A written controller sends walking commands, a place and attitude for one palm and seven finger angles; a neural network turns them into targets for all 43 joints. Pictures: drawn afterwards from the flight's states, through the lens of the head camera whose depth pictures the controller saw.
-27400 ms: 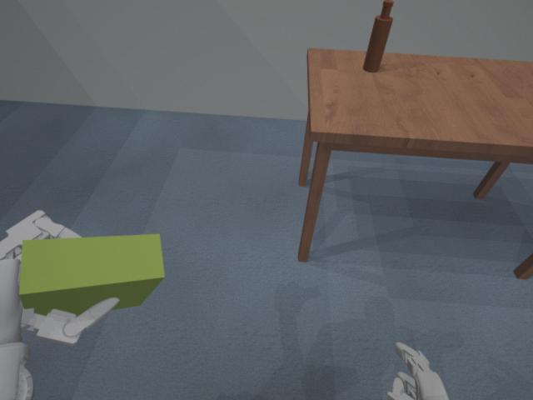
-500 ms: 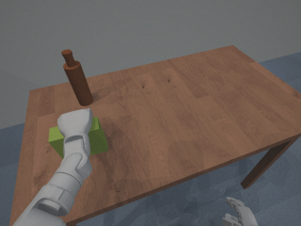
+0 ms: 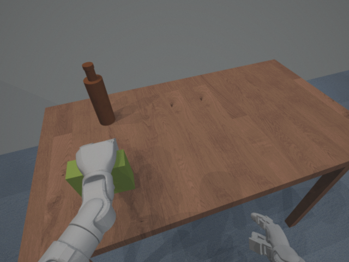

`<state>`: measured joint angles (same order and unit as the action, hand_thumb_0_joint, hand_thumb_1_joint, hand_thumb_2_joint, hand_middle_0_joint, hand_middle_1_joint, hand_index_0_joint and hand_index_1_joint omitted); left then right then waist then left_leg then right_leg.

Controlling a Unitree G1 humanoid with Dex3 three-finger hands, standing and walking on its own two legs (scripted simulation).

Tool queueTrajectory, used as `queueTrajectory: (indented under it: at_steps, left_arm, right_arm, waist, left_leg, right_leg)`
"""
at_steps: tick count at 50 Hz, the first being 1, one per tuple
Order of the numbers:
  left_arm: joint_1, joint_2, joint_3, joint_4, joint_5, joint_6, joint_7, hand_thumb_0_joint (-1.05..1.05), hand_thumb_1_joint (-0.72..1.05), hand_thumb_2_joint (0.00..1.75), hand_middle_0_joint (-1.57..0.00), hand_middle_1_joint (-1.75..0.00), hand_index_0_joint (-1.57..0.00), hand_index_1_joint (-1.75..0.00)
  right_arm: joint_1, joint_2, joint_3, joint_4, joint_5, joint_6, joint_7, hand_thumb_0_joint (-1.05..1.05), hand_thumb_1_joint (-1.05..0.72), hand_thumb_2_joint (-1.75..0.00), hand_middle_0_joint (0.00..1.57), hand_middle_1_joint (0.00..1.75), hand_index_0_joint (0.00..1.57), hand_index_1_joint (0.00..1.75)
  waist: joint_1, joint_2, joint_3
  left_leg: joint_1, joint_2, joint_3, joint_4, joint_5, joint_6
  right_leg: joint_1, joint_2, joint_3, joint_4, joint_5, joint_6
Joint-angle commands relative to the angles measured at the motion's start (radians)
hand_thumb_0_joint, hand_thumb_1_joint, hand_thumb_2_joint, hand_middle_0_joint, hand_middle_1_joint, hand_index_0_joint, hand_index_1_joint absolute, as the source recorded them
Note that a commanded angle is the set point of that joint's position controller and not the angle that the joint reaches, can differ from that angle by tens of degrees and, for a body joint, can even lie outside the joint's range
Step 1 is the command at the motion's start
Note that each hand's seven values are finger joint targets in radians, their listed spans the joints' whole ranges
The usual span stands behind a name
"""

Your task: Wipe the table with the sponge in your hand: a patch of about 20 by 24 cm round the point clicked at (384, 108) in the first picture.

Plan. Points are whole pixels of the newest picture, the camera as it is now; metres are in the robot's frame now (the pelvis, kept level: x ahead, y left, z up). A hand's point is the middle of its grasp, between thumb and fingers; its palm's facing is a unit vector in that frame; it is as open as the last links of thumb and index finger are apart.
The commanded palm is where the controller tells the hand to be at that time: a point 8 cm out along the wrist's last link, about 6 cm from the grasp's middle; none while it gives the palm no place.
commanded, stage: wipe back along the middle lane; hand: left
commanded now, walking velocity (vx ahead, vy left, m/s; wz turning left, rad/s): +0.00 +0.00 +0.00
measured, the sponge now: (106, 179) +0.31 +0.23 -0.01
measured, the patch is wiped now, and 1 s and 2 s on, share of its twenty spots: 0.70 0.70 0.75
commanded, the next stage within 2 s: slide across to the third lane in 0.34 s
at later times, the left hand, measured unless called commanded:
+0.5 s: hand (108, 179) +0.29 +0.20 +0.04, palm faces +0.01 -0.05 -1.00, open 9.3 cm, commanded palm +0.24 +0.18 +0.07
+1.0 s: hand (120, 178) +0.29 +0.17 +0.04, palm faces -0.01 -0.05 -1.00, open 9.3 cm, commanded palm +0.26 +0.13 +0.08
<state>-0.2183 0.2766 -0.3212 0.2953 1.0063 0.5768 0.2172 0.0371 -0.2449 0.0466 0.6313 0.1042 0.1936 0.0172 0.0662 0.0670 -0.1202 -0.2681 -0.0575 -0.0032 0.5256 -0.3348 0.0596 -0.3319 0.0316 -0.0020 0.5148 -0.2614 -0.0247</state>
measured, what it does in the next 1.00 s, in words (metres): stands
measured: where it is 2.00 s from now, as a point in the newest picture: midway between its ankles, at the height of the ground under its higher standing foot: outside the picture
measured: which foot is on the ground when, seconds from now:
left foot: down 0.00-1.00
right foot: down 0.00-1.00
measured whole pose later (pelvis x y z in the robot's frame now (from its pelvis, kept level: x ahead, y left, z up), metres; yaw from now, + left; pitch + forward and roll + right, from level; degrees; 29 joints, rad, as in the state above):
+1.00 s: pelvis -0.02 -0.02 +0.00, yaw +1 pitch +2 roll +0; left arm -0.25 0.22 -0.44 0.31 1.00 0.61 0.18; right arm 0.02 -0.25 0.02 0.66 0.10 0.18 0.02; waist 0.09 0.08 -0.10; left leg -0.25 -0.05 -0.02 0.52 -0.31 0.04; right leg -0.31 0.03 -0.02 0.52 -0.25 -0.05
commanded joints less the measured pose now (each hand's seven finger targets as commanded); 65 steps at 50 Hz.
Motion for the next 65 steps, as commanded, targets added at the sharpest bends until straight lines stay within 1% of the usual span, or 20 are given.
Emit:
queueTrajectory:
  at_steps: [1,4,5,7,13,20,23,27,31,35,38,40,48,50,53,55,58,60,64,65]
  left_arm:
    - [0.008,-0.023,-0.005,-0.086,-0.074,0.011,-0.05,0.0,0.1,1.3,-1.2,-1.6,-1.2,-1.6]
    - [0.016,-0.029,-0.017,-0.102,-0.075,0.019,-0.054,0.0,0.1,1.3,-1.2,-1.6,-1.2,-1.6]
    - [0.035,0.024,0.04,-0.114,-0.075,0.02,-0.048,0.0,0.1,1.3,-1.2,-1.6,-1.2,-1.6]
    - [0.059,-0.026,-0.01,-0.127,-0.08,0.022,-0.051,0.0,0.1,1.3,-1.2,-1.6,-1.2,-1.6]
    - [0.089,-0.042,-0.04,-0.157,-0.071,0.03,-0.056,0.0,0.1,1.3,-1.2,-1.6,-1.2,-1.6]
    - [0.045,0.027,0.032,-0.138,-0.067,0.028,-0.047,0.0,0.1,1.3,-1.2,-1.6,-1.2,-1.6]
    - [-0.014,-0.023,-0.021,-0.12,-0.064,0.03,-0.052,0.0,0.1,1.3,-1.2,-1.6,-1.2,-1.6]
    - [-0.039,-0.002,-0.002,-0.164,-0.066,0.023,-0.053,0.0,0.1,1.3,-1.2,-1.6,-1.2,-1.6]
    - [-0.103,-0.055,-0.068,-0.199,-0.073,0.011,-0.068,0.0,0.1,1.3,-1.2,-1.6,-1.2,-1.6]
    - [-0.13,-0.047,-0.068,-0.206,-0.07,-0.003,-0.073,0.0,0.1,1.3,-1.2,-1.6,-1.2,-1.6]
    - [-0.12,-0.096,-0.111,-0.173,-0.068,-0.014,-0.072,0.0,0.1,1.3,-1.2,-1.6,-1.2,-1.6]
    - [-0.161,-0.07,-0.087,-0.183,-0.072,-0.017,-0.065,0.0,0.1,1.3,-1.2,-1.6,-1.2,-1.6]
    - [-0.268,-0.171,-0.176,-0.099,-0.063,-0.013,-0.044,0.0,0.1,1.3,-1.2,-1.6,-1.2,-1.6]
    - [-0.289,-0.138,-0.139,-0.094,-0.069,-0.012,-0.037,0.0,0.1,1.3,-1.2,-1.6,-1.2,-1.6]
    - [-0.297,-0.203,-0.197,-0.062,-0.065,-0.008,-0.033,0.0,0.1,1.3,-1.2,-1.6,-1.2,-1.6]
    - [-0.334,-0.189,-0.18,-0.06,-0.077,-0.007,-0.031,0.0,0.1,1.3,-1.2,-1.6,-1.2,-1.6]
    - [-0.389,-0.243,-0.231,-0.009,-0.073,0.001,-0.025,0.0,0.1,1.3,-1.2,-1.6,-1.2,-1.6]
    - [-0.412,-0.198,-0.18,0.011,-0.071,0.002,-0.016,0.0,0.1,1.3,-1.2,-1.6,-1.2,-1.6]
    - [-0.42,-0.187,-0.158,0.07,-0.063,0.016,0.003,0.0,0.1,1.3,-1.2,-1.6,-1.2,-1.6]
    - [-0.409,-0.146,-0.104,0.07,-0.074,0.019,0.01,0.0,0.1,1.3,-1.2,-1.6,-1.2,-1.6]
  right_arm:
    - [-0.193,-0.115,-0.043,-0.169,-0.003,-0.041,-0.003,0.0,-0.9,-0.9,0.2,0.3,0.2,0.3]
    - [-0.2,-0.116,-0.043,-0.171,-0.003,-0.042,0.0,0.0,-0.9,-0.9,0.2,0.3,0.2,0.3]
    - [-0.203,-0.121,-0.047,-0.169,-0.004,-0.042,-0.001,0.0,-0.9,-0.9,0.2,0.3,0.2,0.3]
    - [-0.206,-0.112,-0.042,-0.176,-0.002,-0.045,0.001,0.0,-0.9,-0.9,0.2,0.3,0.2,0.3]
    - [-0.225,-0.11,-0.041,-0.181,0.001,-0.046,0.007,0.0,-0.9,-0.9,0.2,0.3,0.2,0.3]
    - [-0.215,-0.119,-0.044,-0.164,-0.002,-0.05,-0.008,0.0,-0.9,-0.9,0.2,0.3,0.2,0.3]
    - [-0.212,-0.113,-0.041,-0.164,-0.001,-0.052,-0.016,0.0,-0.9,-0.9,0.2,0.3,0.2,0.3]
    - [-0.213,-0.11,-0.049,-0.168,-0.006,-0.056,-0.016,0.0,-0.9,-0.9,0.2,0.3,0.2,0.3]
    - [-0.217,-0.107,-0.05,-0.168,-0.008,-0.056,-0.016,0.0,-0.9,-0.9,0.2,0.3,0.2,0.3]
    - [-0.225,-0.109,-0.054,-0.164,-0.009,-0.059,-0.014,0.0,-0.9,-0.9,0.2,0.3,0.2,0.3]
    - [-0.219,-0.101,-0.053,-0.156,-0.008,-0.059,-0.009,0.0,-0.9,-0.9,0.2,0.3,0.2,0.3]
    - [-0.224,-0.106,-0.055,-0.156,-0.008,-0.059,-0.009,0.0,-0.9,-0.9,0.2,0.3,0.2,0.3]
    - [-0.227,-0.094,-0.056,-0.135,-0.004,-0.057,-0.001,0.0,-0.9,-0.9,0.2,0.3,0.2,0.3]
    - [-0.231,-0.098,-0.058,-0.134,-0.005,-0.057,-0.001,0.0,-0.9,-0.9,0.2,0.3,0.2,0.3]
    - [-0.23,-0.092,-0.057,-0.129,-0.005,-0.052,0.008,0.0,-0.9,-0.9,0.2,0.3,0.2,0.3]
    - [-0.239,-0.092,-0.057,-0.131,-0.003,-0.051,0.009,0.0,-0.9,-0.9,0.2,0.3,0.2,0.3]
    - [-0.236,-0.087,-0.056,-0.122,0.0,-0.048,0.013,0.0,-0.9,-0.9,0.2,0.3,0.2,0.3]
    - [-0.238,-0.091,-0.056,-0.116,-0.003,-0.045,0.011,0.0,-0.9,-0.9,0.2,0.3,0.2,0.3]
    - [-0.236,-0.089,-0.055,-0.109,-0.005,-0.037,0.009,0.0,-0.9,-0.9,0.2,0.3,0.2,0.3]
    - [-0.242,-0.09,-0.053,-0.114,-0.007,-0.036,0.006,0.0,-0.9,-0.9,0.2,0.3,0.2,0.3]
  waist:
    - [0.001,-0.141,-0.126]
    - [0.001,-0.156,-0.102]
    - [0.013,-0.151,-0.115]
    - [0.007,-0.169,-0.108]
    - [0.007,-0.138,-0.065]
    - [0.007,-0.161,-0.071]
    - [-0.006,-0.155,-0.068]
    - [0.001,-0.148,-0.14]
    - [-0.019,-0.154,-0.139]
    - [-0.016,-0.152,-0.122]
    - [-0.019,-0.169,-0.106]
    - [-0.017,-0.168,-0.113]
    - [-0.032,-0.17,-0.11]
    - [-0.025,-0.172,-0.129]
    - [-0.03,-0.158,-0.136]
    - [-0.029,-0.166,-0.134]
    - [-0.038,-0.16,-0.116]
    - [-0.028,-0.162,-0.123]
    - [-0.02,-0.167,-0.136]
    - [-0.006,-0.175,-0.137]
  left_leg:
    - [0.002,0.047,-0.057,-0.059,0.365,-0.046]
    - [-0.001,0.044,-0.055,-0.062,0.341,-0.039]
    - [-0.007,0.045,-0.059,-0.064,0.333,-0.039]
    - [-0.005,0.04,-0.051,-0.062,0.335,-0.035]
    - [-0.01,0.039,-0.051,-0.073,0.288,-0.03]
    - [-0.029,0.032,-0.048,-0.074,0.242,-0.028]
    - [-0.025,0.028,-0.042,-0.076,0.222,-0.023]
    - [-0.001,0.024,-0.039,-0.06,0.267,-0.017]
    - [0.009,0.028,-0.043,-0.066,0.262,-0.012]
    - [0.017,0.032,-0.051,-0.073,0.265,-0.012]
    - [0.021,0.033,-0.048,-0.07,0.27,-0.013]
    - [0.016,0.035,-0.05,-0.077,0.248,-0.014]
    - [0.025,0.037,-0.049,-0.071,0.233,-0.016]
    - [0.017,0.036,-0.052,-0.072,0.222,-0.017]
    - [0.025,0.037,-0.049,-0.062,0.247,-0.021]
    - [0.013,0.036,-0.052,-0.063,0.227,-0.019]
    - [0.013,0.039,-0.05,-0.064,0.204,-0.02]
    - [0.003,0.04,-0.056,-0.071,0.189,-0.023]
    - [-0.005,0.038,-0.04,-0.073,0.186,-0.026]
    - [-0.024,0.036,-0.045,-0.082,0.174,-0.025]
  right_leg:
    - [0.156,-0.003,0.02,-0.012,0.338,-0.064]
    - [0.152,-0.003,0.025,-0.023,0.324,-0.063]
    - [0.161,0.001,0.039,-0.021,0.321,-0.067]
    - [0.173,-0.002,0.032,-0.021,0.338,-0.063]
    - [0.151,0.0,0.038,-0.032,0.271,-0.063]
    - [0.151,0.003,0.068,-0.041,0.253,-0.062]
    - [0.137,0.0,0.062,-0.05,0.224,-0.058]
    - [0.187,-0.006,0.068,-0.041,0.293,-0.059]
    - [0.175,-0.006,0.067,-0.049,0.282,-0.055]
    - [0.165,-0.003,0.069,-0.052,0.279,-0.06]
    - [0.153,-0.004,0.053,-0.051,0.279,-0.057]
    - [0.153,-0.002,0.063,-0.055,0.257,-0.058]
    - [0.111,-0.002,0.026,-0.049,0.216,-0.057]
    - [0.118,0.002,0.038,-0.05,0.208,-0.059]
    - [0.108,-0.002,0.018,-0.034,0.232,-0.06]
    - [0.104,0.001,0.025,-0.041,0.209,-0.06]
    - [0.074,-0.002,0.001,-0.039,0.167,-0.058]
    - [0.072,0.003,0.013,-0.041,0.143,-0.062]
    - [0.092,-0.003,0.007,-0.043,0.143,-0.061]
    - [0.106,0.0,0.02,-0.051,0.13,-0.063]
